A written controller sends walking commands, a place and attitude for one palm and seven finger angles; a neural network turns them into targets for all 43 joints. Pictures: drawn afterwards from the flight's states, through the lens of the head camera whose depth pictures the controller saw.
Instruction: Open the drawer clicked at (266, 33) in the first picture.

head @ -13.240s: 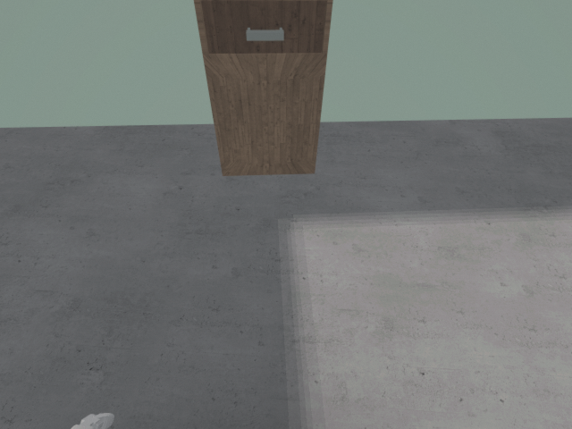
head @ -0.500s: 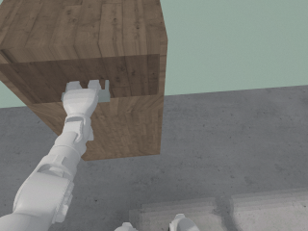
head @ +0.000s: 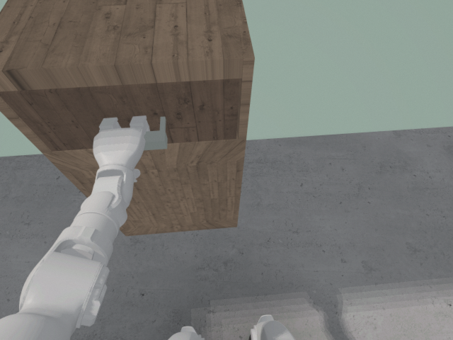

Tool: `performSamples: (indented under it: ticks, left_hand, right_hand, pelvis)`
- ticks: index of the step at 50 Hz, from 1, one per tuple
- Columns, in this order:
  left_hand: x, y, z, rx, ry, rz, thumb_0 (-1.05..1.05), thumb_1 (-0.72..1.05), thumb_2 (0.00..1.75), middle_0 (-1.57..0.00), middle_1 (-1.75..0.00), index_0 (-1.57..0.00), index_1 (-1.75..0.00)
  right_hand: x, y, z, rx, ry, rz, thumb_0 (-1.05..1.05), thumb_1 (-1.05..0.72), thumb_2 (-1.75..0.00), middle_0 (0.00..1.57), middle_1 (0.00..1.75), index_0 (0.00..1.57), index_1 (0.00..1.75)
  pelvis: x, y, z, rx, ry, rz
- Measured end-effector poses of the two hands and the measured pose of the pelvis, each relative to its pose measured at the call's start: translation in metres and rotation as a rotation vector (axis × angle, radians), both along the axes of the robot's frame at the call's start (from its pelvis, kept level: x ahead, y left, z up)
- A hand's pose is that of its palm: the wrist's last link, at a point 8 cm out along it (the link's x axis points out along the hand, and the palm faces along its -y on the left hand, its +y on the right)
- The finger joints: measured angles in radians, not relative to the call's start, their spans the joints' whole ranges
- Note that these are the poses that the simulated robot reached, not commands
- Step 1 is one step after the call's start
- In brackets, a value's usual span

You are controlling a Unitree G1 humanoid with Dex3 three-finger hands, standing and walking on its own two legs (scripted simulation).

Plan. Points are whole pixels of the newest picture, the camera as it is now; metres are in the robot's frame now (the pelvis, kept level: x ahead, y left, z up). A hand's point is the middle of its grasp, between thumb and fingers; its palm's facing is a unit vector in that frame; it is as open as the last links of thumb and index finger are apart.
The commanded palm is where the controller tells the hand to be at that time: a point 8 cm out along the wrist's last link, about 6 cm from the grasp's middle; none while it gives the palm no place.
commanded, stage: close the thumb around the handle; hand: left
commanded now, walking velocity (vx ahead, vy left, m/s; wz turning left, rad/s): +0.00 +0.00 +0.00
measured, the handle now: (133, 132) +0.52 +0.18 +0.01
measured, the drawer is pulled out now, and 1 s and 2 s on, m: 0.00 0.07 0.18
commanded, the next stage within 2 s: pull the drawer open in 0.30 s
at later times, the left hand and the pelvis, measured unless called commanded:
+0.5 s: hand (129, 162) +0.45 +0.19 -0.01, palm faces -0.02 -0.02 -1.00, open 6.3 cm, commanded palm +0.41 +0.18 +0.05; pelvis +0.01 +0.00 +0.00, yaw +0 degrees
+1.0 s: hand (126, 192) +0.39 +0.18 -0.01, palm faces +0.00 -0.04 -1.00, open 6.3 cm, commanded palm +0.35 +0.18 +0.05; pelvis +0.01 +0.00 +0.02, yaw +0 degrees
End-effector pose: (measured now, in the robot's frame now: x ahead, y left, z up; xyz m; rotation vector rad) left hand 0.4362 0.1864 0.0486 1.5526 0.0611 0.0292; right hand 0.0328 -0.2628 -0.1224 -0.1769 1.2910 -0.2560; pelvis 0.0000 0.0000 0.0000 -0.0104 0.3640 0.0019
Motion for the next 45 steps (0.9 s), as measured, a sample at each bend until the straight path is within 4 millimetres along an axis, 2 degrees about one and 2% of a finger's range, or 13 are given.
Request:
performSamples:
  ticks: [9, 25, 32, 38, 45]
  left_hand:
    - [0.000, 0.000, 0.001, 0.001, 0.000, -0.004, 0.00, 0.63, 0.78, -0.36, -1.32, -0.38, -1.30]
    - [-0.002, 0.000, -0.001, -0.001, 0.000, -0.003, 0.01, 0.65, 0.76, -0.32, -1.35, -0.34, -1.32]
    - [-0.013, 0.000, -0.001, -0.018, 0.001, -0.005, 0.01, 0.67, 0.74, -0.30, -1.35, -0.34, -1.31]
    - [-0.036, 0.000, -0.002, -0.033, -0.013, -0.007, 0.02, 0.67, 0.75, -0.28, -1.35, -0.34, -1.30]
    - [-0.058, -0.002, -0.003, -0.025, -0.028, -0.005, 0.01, 0.66, 0.78, -0.28, -1.35, -0.34, -1.31]
  right_hand:
    - [0.004, 0.005, 0.001, 0.007, -0.007, -0.002, 0.01, -0.90, -0.90, 0.20, 0.30, 0.20, 0.30]
    - [0.013, 0.002, 0.004, 0.003, -0.018, 0.001, 0.01, -0.90, -0.90, 0.20, 0.29, 0.20, 0.30]
    - [0.022, 0.003, 0.008, 0.014, -0.036, -0.012, 0.01, -0.90, -0.90, 0.20, 0.29, 0.20, 0.30]
    - [0.041, 0.005, 0.012, 0.027, -0.076, 0.000, 0.01, -0.90, -0.90, 0.20, 0.29, 0.20, 0.30]
    - [0.074, 0.006, 0.016, 0.025, -0.142, 0.055, 0.01, -0.90, -0.90, 0.20, 0.29, 0.20, 0.30]
  pelvis:
    - [0.002, 0.003, 0.001, -0.002, -0.003, -0.004]
    - [0.006, 0.002, 0.003, -0.003, -0.007, -0.006]
    - [0.012, 0.002, 0.008, 0.000, -0.020, -0.022]
    - [0.018, 0.001, 0.013, -0.001, -0.042, -0.022]
    - [0.017, -0.001, 0.014, 0.001, -0.070, -0.006]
